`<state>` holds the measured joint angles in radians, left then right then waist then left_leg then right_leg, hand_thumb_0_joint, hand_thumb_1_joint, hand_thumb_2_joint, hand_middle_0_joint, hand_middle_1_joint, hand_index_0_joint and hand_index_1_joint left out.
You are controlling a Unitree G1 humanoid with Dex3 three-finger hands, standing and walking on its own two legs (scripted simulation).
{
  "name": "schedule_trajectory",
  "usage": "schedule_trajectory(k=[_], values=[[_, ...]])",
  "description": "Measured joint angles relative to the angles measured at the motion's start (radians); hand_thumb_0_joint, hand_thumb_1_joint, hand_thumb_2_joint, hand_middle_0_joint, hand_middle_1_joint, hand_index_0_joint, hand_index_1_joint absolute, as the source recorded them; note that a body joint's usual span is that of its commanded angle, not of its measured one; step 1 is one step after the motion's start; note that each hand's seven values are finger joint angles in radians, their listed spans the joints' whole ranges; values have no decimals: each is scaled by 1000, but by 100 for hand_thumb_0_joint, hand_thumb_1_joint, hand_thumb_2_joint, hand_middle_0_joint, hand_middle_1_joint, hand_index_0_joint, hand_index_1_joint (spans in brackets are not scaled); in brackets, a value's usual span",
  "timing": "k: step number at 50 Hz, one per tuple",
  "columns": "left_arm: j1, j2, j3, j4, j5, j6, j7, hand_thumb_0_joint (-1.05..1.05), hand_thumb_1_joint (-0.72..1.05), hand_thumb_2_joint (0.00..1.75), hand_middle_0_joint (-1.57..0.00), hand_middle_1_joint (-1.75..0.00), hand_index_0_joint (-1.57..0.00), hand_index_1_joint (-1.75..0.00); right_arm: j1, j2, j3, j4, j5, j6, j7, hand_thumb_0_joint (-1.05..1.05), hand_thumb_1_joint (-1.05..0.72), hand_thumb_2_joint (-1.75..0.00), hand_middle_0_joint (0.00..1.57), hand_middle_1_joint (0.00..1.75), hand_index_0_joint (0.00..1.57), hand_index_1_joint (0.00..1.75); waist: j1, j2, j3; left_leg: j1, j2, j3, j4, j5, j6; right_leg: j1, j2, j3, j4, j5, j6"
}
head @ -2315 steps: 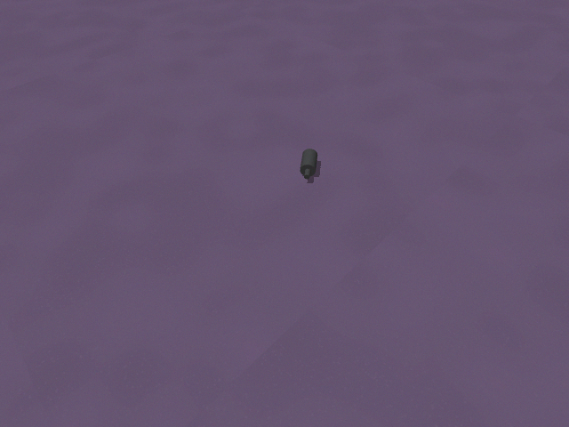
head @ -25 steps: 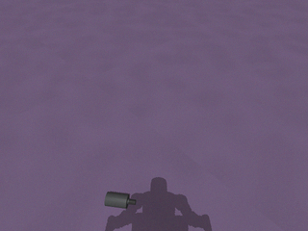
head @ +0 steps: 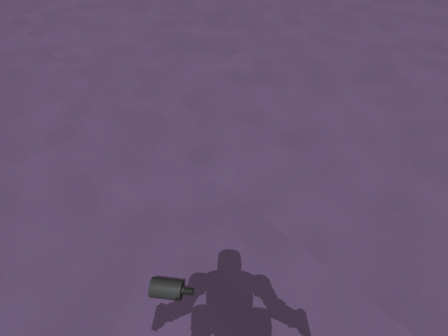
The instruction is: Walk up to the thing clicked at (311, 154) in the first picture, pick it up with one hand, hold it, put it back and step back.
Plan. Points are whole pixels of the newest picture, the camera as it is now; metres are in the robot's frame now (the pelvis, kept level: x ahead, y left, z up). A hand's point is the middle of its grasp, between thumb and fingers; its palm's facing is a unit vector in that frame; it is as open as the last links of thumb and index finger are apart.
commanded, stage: stand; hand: left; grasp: from above
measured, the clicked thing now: (172, 289) +0.43 +0.27 -0.74
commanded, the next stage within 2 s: step back in 1.28 s
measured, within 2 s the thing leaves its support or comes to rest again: neither
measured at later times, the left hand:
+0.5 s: hand out of the picture +0.08 +0.24 -0.15, palm faces +0.02 -0.94 -0.34, open 7.4 cm
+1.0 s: hand out of the picture +0.07 +0.24 -0.16, palm faces +0.01 -0.94 -0.34, open 7.4 cm
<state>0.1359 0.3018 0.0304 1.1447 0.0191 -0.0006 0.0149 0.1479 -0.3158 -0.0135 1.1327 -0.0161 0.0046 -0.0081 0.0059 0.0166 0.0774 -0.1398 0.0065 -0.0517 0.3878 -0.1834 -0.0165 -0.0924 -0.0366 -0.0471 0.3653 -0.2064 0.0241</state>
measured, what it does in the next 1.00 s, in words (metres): stands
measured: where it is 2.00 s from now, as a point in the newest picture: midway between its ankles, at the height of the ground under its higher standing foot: outside the picture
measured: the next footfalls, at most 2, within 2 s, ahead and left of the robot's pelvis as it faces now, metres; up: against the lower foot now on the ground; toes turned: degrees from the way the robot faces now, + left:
left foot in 1.56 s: +0.00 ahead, +0.13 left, +0.00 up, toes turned +0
right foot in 2.00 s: -0.07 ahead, -0.06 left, +0.00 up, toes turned -1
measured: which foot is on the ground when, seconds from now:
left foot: down 0.00-1.00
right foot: down 0.00-1.00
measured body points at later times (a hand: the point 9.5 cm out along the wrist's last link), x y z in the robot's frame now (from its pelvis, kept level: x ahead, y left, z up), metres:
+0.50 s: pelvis +0.01 +0.00 +0.00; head +0.02 -0.01 +0.45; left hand +0.08 +0.29 -0.13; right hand +0.09 -0.29 -0.14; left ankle +0.02 +0.13 -0.75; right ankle +0.00 -0.13 -0.75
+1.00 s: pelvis +0.01 -0.01 +0.00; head +0.01 -0.01 +0.45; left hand +0.07 +0.29 -0.13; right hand +0.07 -0.30 -0.14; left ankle +0.02 +0.13 -0.75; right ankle +0.00 -0.13 -0.75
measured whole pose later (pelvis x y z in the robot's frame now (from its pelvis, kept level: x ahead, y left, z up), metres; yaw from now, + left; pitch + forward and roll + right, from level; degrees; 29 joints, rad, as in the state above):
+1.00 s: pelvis +0.01 -0.01 +0.00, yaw +0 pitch -3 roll +0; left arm 0.12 0.32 0.02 1.14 0.02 -0.01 0.00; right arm 0.12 -0.34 -0.01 1.15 -0.01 0.00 0.00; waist 0.00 0.02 0.07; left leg -0.12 0.01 -0.06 0.34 -0.17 -0.02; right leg -0.08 -0.03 -0.05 0.33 -0.20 0.02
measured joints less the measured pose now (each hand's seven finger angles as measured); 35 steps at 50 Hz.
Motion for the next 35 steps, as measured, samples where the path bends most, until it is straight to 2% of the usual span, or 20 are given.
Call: schedule_trajectory(k=[15,35], values=[[-43,4,1,-2,-3,1,-5,1,90,90,-21,-30,-20,-30,-35,-8,8,4,3,-10,-5,1,-91,-90,20,30,21,30,1,4,-7,21,-1,3,-30,2,0,19,-2,1,-26,1,1],[-26,17,-3,3,-1,0,-11,1,90,90,-20,-30,-20,-30,-44,-17,8,7,5,-7,4,1,-91,-90,20,30,21,30,1,-1,-10,25,3,-2,-44,13,-5,23,2,-3,-37,9,-4]])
